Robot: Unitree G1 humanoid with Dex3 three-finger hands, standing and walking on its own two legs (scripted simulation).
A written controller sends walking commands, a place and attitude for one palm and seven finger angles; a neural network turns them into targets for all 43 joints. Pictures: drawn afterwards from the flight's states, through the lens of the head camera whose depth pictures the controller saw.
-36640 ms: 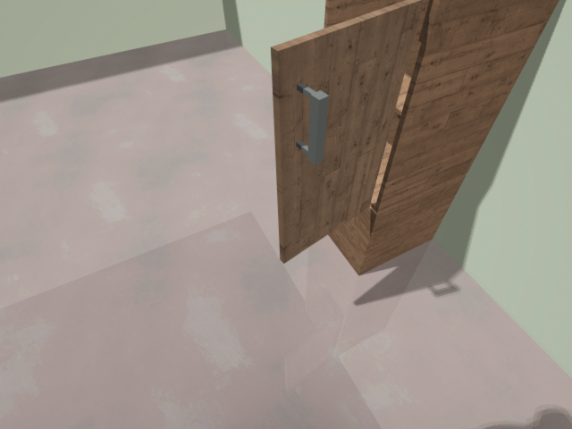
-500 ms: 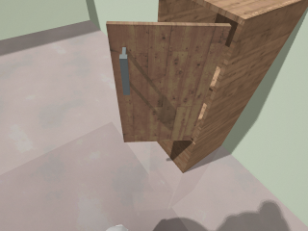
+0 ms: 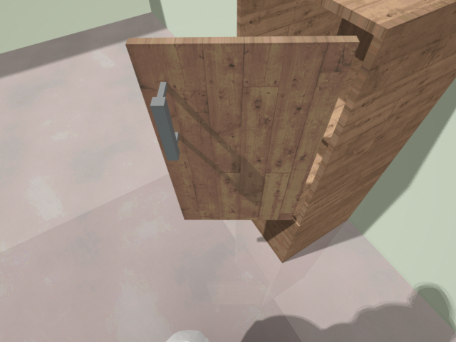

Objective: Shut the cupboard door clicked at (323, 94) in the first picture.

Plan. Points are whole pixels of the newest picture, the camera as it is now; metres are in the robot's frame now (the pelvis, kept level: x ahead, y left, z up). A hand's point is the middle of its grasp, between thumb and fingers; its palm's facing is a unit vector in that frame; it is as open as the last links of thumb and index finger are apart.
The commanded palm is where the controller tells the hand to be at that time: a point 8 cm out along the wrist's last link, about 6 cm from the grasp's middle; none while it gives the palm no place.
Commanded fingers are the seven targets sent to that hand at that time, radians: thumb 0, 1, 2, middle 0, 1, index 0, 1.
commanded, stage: come to a stop and stand still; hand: left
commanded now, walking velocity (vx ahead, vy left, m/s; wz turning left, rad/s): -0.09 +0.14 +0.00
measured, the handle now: (168, 123) +0.45 +0.14 +0.12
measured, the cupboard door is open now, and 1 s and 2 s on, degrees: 58 58 58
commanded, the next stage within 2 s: look again from close up in 1.82 s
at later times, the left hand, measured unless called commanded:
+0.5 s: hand out of the picture +0.03 +0.25 -0.16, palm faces -0.03 -0.96 -0.29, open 7.4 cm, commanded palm none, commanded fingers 0.00 0.90 0.90 -0.20 -0.30 -0.20 -0.30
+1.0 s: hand out of the picture -0.03 +0.26 -0.16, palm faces -0.05 -0.95 -0.30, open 7.4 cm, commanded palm none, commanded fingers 0.00 0.90 0.90 -0.20 -0.30 -0.20 -0.30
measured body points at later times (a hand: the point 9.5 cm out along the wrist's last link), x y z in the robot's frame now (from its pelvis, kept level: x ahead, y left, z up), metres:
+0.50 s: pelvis -0.04 +0.06 -0.01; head -0.05 +0.04 +0.44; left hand +0.03 +0.30 -0.14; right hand +0.03 -0.17 -0.16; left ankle -0.03 +0.13 -0.73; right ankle +0.00 -0.07 -0.73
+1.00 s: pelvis -0.07 +0.04 +0.00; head -0.07 +0.03 +0.45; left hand -0.03 +0.31 -0.13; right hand -0.04 -0.24 -0.14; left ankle -0.03 +0.13 -0.73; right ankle +0.00 -0.07 -0.73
